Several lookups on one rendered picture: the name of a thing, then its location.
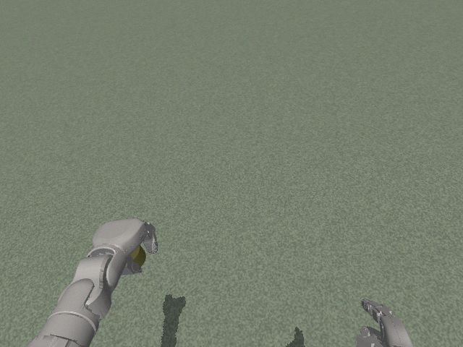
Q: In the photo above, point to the right robot hand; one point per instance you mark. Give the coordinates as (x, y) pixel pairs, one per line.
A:
(393, 333)

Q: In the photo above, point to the left robot arm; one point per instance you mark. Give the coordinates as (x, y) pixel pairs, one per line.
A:
(85, 301)

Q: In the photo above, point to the left robot hand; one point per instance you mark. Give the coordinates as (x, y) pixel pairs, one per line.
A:
(127, 234)

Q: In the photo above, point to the tin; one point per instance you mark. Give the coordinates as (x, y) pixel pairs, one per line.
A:
(139, 256)

